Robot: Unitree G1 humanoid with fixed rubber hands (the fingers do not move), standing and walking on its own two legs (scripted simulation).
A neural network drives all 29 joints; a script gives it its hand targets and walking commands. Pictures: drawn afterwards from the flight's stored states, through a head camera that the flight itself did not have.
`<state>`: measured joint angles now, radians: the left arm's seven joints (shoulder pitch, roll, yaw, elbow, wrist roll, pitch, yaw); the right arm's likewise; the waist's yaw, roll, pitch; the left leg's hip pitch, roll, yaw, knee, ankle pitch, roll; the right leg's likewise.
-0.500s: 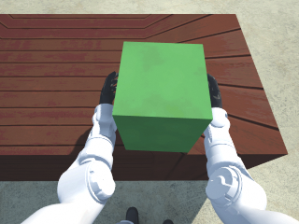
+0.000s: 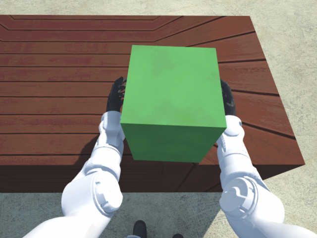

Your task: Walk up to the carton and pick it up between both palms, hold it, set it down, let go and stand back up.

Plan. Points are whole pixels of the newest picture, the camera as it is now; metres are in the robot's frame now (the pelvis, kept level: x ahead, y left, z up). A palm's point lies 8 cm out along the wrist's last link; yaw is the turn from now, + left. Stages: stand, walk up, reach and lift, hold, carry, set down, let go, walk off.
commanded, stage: reach and lift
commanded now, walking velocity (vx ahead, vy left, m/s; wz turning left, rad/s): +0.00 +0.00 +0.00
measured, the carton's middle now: (169, 110) +0.43 +0.00 +0.00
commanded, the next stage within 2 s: none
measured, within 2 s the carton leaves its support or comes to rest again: leaves its support in 1.28 s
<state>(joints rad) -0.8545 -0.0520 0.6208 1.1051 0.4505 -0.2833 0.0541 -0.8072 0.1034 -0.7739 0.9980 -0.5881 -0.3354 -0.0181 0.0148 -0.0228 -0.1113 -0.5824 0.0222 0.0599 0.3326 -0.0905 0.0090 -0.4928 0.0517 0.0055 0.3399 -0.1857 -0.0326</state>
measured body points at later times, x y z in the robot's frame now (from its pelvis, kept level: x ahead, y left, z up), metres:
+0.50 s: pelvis -0.01 +0.00 +0.00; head +0.10 +0.02 +0.44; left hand +0.43 +0.15 +0.02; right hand +0.43 -0.14 +0.03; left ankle +0.02 +0.11 -0.74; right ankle -0.04 -0.09 -0.74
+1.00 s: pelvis -0.02 +0.01 +0.00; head +0.08 +0.03 +0.44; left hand +0.42 +0.15 +0.01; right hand +0.41 -0.14 +0.03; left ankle +0.02 +0.11 -0.74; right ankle -0.04 -0.09 -0.74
